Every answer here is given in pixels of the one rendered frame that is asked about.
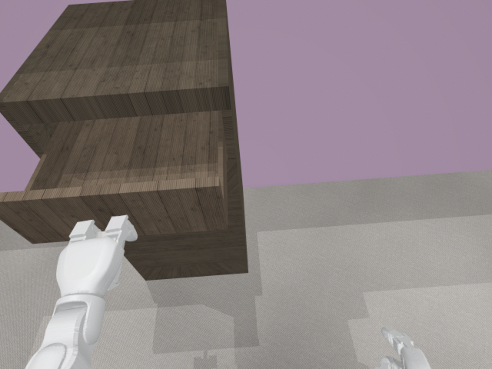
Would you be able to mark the drawer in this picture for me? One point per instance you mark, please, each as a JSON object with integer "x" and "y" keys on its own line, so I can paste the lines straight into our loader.
{"x": 167, "y": 173}

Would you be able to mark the robot right hand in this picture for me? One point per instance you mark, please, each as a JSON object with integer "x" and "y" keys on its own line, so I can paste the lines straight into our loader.
{"x": 411, "y": 357}

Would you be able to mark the robot left hand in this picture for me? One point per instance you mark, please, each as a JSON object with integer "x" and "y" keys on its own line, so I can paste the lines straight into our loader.
{"x": 93, "y": 265}

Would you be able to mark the robot left forearm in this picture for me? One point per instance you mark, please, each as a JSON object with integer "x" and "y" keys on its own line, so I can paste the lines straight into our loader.
{"x": 71, "y": 334}

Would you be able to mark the cabinet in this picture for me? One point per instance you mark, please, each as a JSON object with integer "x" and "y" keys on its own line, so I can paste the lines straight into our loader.
{"x": 139, "y": 58}

